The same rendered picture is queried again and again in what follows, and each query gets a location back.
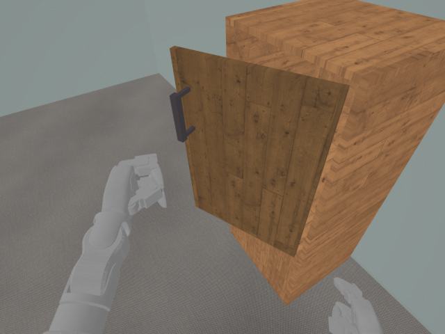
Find robot left hand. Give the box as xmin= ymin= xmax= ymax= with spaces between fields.
xmin=102 ymin=153 xmax=167 ymax=220

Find handle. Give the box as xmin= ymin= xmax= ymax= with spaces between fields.
xmin=170 ymin=86 xmax=195 ymax=143

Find left robot forearm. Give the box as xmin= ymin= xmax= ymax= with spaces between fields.
xmin=43 ymin=211 xmax=131 ymax=334

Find robot right hand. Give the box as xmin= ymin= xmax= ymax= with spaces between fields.
xmin=328 ymin=277 xmax=383 ymax=334

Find cupboard door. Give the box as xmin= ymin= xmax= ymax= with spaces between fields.
xmin=170 ymin=46 xmax=350 ymax=257

